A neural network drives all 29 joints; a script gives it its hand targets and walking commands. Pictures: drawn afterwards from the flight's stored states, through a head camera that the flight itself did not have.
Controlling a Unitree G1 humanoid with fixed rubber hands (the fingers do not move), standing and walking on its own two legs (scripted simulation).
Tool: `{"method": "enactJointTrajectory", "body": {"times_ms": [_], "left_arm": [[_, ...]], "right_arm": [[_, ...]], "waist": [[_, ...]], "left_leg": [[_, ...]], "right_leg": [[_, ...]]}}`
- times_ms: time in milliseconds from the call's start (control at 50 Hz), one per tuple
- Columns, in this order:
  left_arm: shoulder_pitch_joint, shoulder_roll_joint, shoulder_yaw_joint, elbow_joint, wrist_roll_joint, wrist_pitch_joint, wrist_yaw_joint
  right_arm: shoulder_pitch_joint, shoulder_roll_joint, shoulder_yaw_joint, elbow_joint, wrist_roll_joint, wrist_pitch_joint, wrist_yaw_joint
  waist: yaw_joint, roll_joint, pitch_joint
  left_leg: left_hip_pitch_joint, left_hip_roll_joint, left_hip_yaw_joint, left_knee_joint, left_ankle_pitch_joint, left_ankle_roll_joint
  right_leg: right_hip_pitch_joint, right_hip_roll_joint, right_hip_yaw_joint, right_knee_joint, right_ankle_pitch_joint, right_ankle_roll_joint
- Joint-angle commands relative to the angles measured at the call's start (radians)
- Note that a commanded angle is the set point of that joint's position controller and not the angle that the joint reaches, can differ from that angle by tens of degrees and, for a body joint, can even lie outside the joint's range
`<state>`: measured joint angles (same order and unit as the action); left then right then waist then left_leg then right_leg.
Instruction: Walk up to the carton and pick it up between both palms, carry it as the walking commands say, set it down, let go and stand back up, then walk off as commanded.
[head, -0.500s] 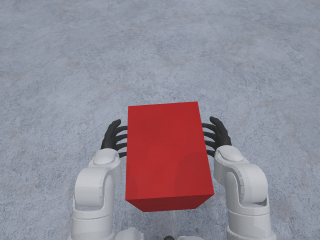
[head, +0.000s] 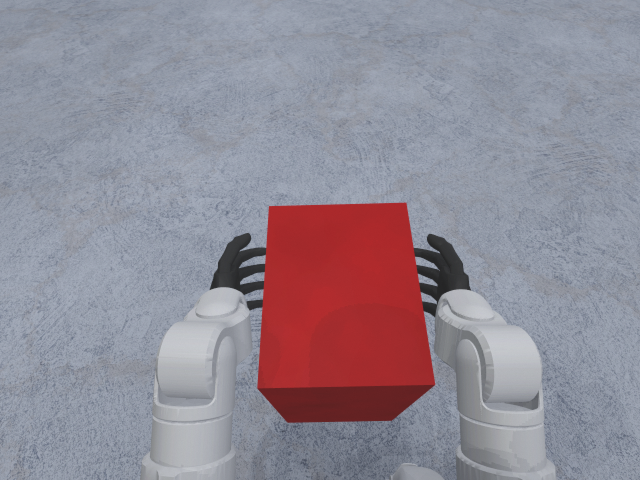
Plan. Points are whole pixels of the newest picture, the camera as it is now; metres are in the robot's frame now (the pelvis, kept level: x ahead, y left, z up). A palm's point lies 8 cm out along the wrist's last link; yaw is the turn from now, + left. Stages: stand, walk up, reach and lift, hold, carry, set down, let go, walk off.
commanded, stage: carry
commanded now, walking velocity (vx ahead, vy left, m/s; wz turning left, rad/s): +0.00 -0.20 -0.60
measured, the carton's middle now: (338, 328) +0.29 +0.00 +0.01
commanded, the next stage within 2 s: none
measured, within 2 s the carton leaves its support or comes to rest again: neither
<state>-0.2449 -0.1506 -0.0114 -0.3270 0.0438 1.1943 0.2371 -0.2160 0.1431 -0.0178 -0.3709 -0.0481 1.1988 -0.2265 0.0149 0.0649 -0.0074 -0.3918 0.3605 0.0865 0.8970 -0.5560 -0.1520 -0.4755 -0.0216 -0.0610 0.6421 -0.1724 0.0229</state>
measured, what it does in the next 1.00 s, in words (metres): steps to the right, turning right: left foot, then right foot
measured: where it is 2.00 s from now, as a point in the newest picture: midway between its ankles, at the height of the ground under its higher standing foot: outside the picture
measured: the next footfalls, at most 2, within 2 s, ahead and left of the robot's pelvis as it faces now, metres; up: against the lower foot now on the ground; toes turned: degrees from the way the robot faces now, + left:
left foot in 0.28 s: +0.06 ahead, +0.01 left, +0.00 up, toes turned -2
right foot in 0.64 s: -0.05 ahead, -0.39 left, +0.00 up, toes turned -29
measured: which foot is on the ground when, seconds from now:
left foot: up 0.00-0.26, down 0.28-0.64, up 0.66-1.00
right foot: down 0.00-0.28, up 0.30-0.62, down 0.64-1.00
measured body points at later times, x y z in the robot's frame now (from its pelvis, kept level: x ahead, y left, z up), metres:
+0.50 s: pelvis -0.04 -0.13 +0.03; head -0.02 -0.10 +0.48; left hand +0.28 -0.09 +0.12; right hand +0.21 -0.32 +0.14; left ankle +0.02 +0.01 -0.71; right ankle -0.06 -0.31 -0.63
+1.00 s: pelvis -0.14 -0.29 +0.01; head -0.11 -0.29 +0.46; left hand +0.18 -0.35 +0.09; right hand +0.04 -0.55 +0.11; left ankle -0.07 -0.21 -0.69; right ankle -0.09 -0.37 -0.71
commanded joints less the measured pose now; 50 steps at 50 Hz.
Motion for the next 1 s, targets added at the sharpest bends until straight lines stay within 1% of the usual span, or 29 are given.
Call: {"method": "enactJointTrajectory", "body": {"times_ms": [0, 20, 60, 120, 180, 220, 240, 260, 280, 300, 320, 340, 360, 380, 400, 440, 500, 560, 600, 620, 640, 660, 680, 720, 760, 800, 900, 940, 980], "left_arm": [[-0.217, -0.952, -0.405, -0.097, -0.241, -0.032, -0.146], [-0.203, -0.993, -0.402, -0.097, -0.226, -0.043, -0.153], [-0.222, -1.049, -0.402, -0.140, -0.226, -0.074, -0.160], [-0.208, -1.038, -0.415, -0.161, -0.212, -0.091, -0.152], [-0.208, -0.999, -0.436, -0.166, -0.209, -0.081, -0.149], [-0.222, -0.975, -0.451, -0.164, -0.213, -0.066, -0.146], [-0.231, -0.962, -0.459, -0.164, -0.216, -0.058, -0.143], [-0.248, -0.949, -0.469, -0.165, -0.224, -0.048, -0.140], [-0.261, -0.958, -0.495, -0.174, -0.238, -0.033, -0.144], [-0.345, -0.965, -0.521, -0.188, -0.249, -0.029, -0.146], [-0.368, -0.964, -0.521, -0.185, -0.261, -0.025, -0.154], [-0.355, -0.983, -0.527, -0.161, -0.276, -0.022, -0.157], [-0.353, -0.997, -0.533, -0.153, -0.280, -0.024, -0.157], [-0.324, -0.994, -0.532, -0.136, -0.273, -0.021, -0.155], [-0.303, -0.988, -0.528, -0.133, -0.267, -0.020, -0.150], [-0.296, -0.967, -0.516, -0.139, -0.253, -0.016, -0.139], [-0.275, -0.942, -0.501, -0.128, -0.241, 0.002, -0.126], [-0.284, -0.931, -0.494, -0.114, -0.246, 0.012, -0.129], [-0.284, -0.935, -0.479, -0.098, -0.246, 0.013, -0.137], [-0.269, -0.937, -0.463, -0.088, -0.242, 0.011, -0.142], [-0.239, -0.940, -0.445, -0.071, -0.235, 0.009, -0.147], [-0.239, -0.926, -0.416, -0.056, -0.221, -0.001, -0.149], [-0.219, -0.943, -0.415, -0.058, -0.226, -0.008, -0.148], [-0.228, -1.009, -0.406, -0.087, -0.218, -0.040, -0.158], [-0.240, -1.056, -0.406, -0.138, -0.224, -0.071, -0.162], [-0.222, -1.042, -0.407, -0.151, -0.216, -0.084, -0.157], [-0.208, -0.975, -0.430, -0.150, -0.212, -0.066, -0.154], [-0.227, -0.959, -0.445, -0.150, -0.222, -0.054, -0.154], [-0.246, -0.949, -0.462, -0.152, -0.231, -0.042, -0.154]], "right_arm": [[-0.359, 0.997, 0.530, -0.138, 0.286, -0.026, 0.143], [-0.389, 1.037, 0.560, -0.149, 0.310, -0.036, 0.153], [-0.415, 1.089, 0.584, -0.185, 0.351, -0.067, 0.165], [-0.387, 1.072, 0.576, -0.181, 0.347, -0.088, 0.164], [-0.330, 1.033, 0.541, -0.149, 0.314, -0.086, 0.158], [-0.296, 1.004, 0.507, -0.119, 0.291, -0.076, 0.155], [-0.279, 0.992, 0.489, -0.102, 0.280, -0.070, 0.154], [-0.257, 0.982, 0.469, -0.079, 0.266, -0.064, 0.152], [-0.233, 0.962, 0.438, -0.053, 0.237, -0.066, 0.150], [-0.230, 0.964, 0.415, -0.029, 0.224, -0.066, 0.150], [-0.252, 0.969, 0.416, -0.054, 0.220, -0.065, 0.149], [-0.281, 0.963, 0.412, -0.071, 0.215, -0.064, 0.148], [-0.304, 0.969, 0.419, -0.091, 0.216, -0.066, 0.149], [-0.297, 0.967, 0.423, -0.098, 0.219, -0.063, 0.148], [-0.289, 0.961, 0.421, -0.104, 0.226, -0.061, 0.146], [-0.282, 0.937, 0.411, -0.115, 0.234, -0.053, 0.143], [-0.238, 0.912, 0.394, -0.080, 0.222, -0.032, 0.137], [-0.223, 0.909, 0.395, -0.058, 0.210, -0.024, 0.132], [-0.227, 0.925, 0.408, -0.054, 0.209, -0.024, 0.128], [-0.231, 0.935, 0.419, -0.060, 0.211, -0.026, 0.127], [-0.256, 0.926, 0.433, -0.068, 0.214, -0.023, 0.126], [-0.302, 0.926, 0.482, -0.109, 0.234, -0.018, 0.134], [-0.326, 0.959, 0.505, -0.104, 0.250, -0.016, 0.142], [-0.428, 1.045, 0.562, -0.149, 0.308, -0.041, 0.161], [-0.443, 1.097, 0.585, -0.183, 0.349, -0.069, 0.170], [-0.414, 1.086, 0.580, -0.176, 0.348, -0.083, 0.164], [-0.311, 1.026, 0.529, -0.114, 0.292, -0.077, 0.150], [-0.289, 1.004, 0.502, -0.094, 0.270, -0.070, 0.145], [-0.271, 0.986, 0.477, -0.076, 0.252, -0.063, 0.142]], "waist": [[-0.008, -0.369, -0.419], [-0.014, -0.329, -0.423], [-0.015, -0.263, -0.459], [-0.011, -0.215, -0.464], [-0.012, -0.181, -0.452], [-0.016, -0.173, -0.437], [-0.021, -0.167, -0.435], [-0.039, -0.102, -0.428], [-0.050, 0.239, -0.398], [-0.045, 0.357, -0.257], [-0.028, 0.138, -0.205], [-0.021, 0.003, -0.202], [-0.020, -0.039, -0.221], [-0.021, -0.010, -0.239], [-0.019, 0.057, -0.257], [-0.015, 0.149, -0.278], [-0.021, 0.226, -0.289], [-0.035, 0.279, -0.303], [-0.027, 0.238, -0.339], [-0.022, 0.126, -0.365], [0.001, -0.084, -0.346], [-0.008, -0.446, -0.354], [-0.018, -0.406, -0.373], [-0.020, -0.307, -0.395], [-0.018, -0.249, -0.448], [-0.012, -0.203, -0.466], [-0.011, -0.158, -0.435], [-0.012, -0.147, -0.416], [-0.018, -0.141, -0.403]], "left_leg": [[-0.312, -0.196, -0.048, 0.416, -0.173, 0.047], [-0.302, -0.182, -0.047, 0.393, -0.091, 0.053], [-0.251, -0.190, -0.045, 0.321, 0.009, 0.059], [-0.140, -0.248, -0.041, 0.151, 0.033, 0.090], [-0.039, -0.292, -0.047, -0.015, 0.058, 0.124], [0.082, -0.303, -0.050, -0.171, 0.075, 0.146], [0.213, -0.284, -0.047, -0.290, 0.115, 0.165], [0.384, -0.225, -0.066, -0.506, 0.166, 0.187], [0.419, 0.089, -0.377, -0.678, 0.034, 0.283], [0.332, 0.326, -0.542, -0.737, 0.217, 0.393], [0.229, 0.283, -0.435, -0.716, 0.279, 0.373], [0.202, 0.213, -0.335, -0.689, 0.332, 0.312], [0.266, 0.126, -0.196, -0.632, 0.480, 0.255], [0.324, 0.055, -0.081, -0.567, 0.659, 0.213], [0.352, 0.028, -0.022, -0.526, 0.808, 0.194], [0.373, 0.042, 0.029, -0.487, 0.950, 0.184], [0.328, 0.056, 0.085, -0.474, 0.898, 0.154], [0.329, 0.092, 0.092, -0.442, 0.809, 0.133], [0.295, 0.078, 0.118, -0.337, 0.723, 0.094], [0.204, 0.019, 0.135, -0.220, 0.577, 0.077], [-0.046, -0.058, 0.129, -0.027, 0.103, 0.051], [-0.364, -0.203, 0.125, 0.214, -0.222, 0.007], [-0.337, -0.192, -0.020, 0.372, -0.213, 0.018], [-0.331, -0.175, -0.055, 0.386, -0.045, 0.042], [-0.300, -0.184, -0.055, 0.354, 0.059, 0.045], [-0.247, -0.218, -0.058, 0.260, 0.061, 0.058], [-0.146, -0.284, -0.074, 0.048, 0.069, 0.093], [-0.083, -0.306, -0.073, -0.045, 0.066, 0.102], [0.049, -0.317, -0.055, -0.182, 0.079, 0.120]], "right_leg": [[0.492, -0.259, 0.348, -0.166, 0.682, -0.243], [0.464, -0.220, 0.270, -0.152, 0.624, -0.226], [0.450, -0.184, 0.233, -0.146, 0.532, -0.215], [0.371, -0.191, 0.291, -0.239, 0.325, -0.237], [0.312, -0.188, 0.346, -0.306, 0.223, -0.243], [0.239, -0.159, 0.356, -0.345, 0.172, -0.207], [0.154, -0.122, 0.331, -0.353, 0.115, -0.156], [0.039, -0.045, 0.253, -0.304, 0.022, -0.074], [-0.105, 0.070, 0.117, -0.013, -0.211, -0.013], [-0.295, 0.069, 0.090, 0.338, -0.327, -0.013], [-0.256, -0.008, 0.128, 0.517, -0.269, -0.009], [-0.238, -0.019, 0.154, 0.557, -0.211, -0.012], [-0.241, -0.009, 0.169, 0.543, -0.144, -0.018], [-0.232, 0.013, 0.153, 0.502, -0.121, -0.018], [-0.218, 0.040, 0.113, 0.457, -0.133, -0.012], [-0.189, 0.035, 0.046, 0.374, -0.180, 0.006], [-0.077, 0.007, -0.018, 0.184, -0.197, 0.014], [-0.004, 0.001, -0.046, -0.008, -0.202, 0.001], [0.128, 0.034, -0.088, -0.201, -0.114, -0.022], [0.263, 0.050, -0.085, -0.242, -0.077, -0.041], [0.424, -0.059, 0.113, -0.311, 0.133, -0.104], [0.524, -0.298, 0.484, -0.288, 0.512, -0.236], [0.464, -0.305, 0.435, -0.238, 0.648, -0.271], [0.445, -0.216, 0.250, -0.180, 0.612, -0.238], [0.475, -0.180, 0.222, -0.156, 0.577, -0.223], [0.456, -0.182, 0.264, -0.189, 0.480, -0.235], [0.383, -0.185, 0.390, -0.292, 0.294, -0.257], [0.346, -0.171, 0.422, -0.335, 0.245, -0.244], [0.275, -0.135, 0.413, -0.384, 0.185, -0.192]]}}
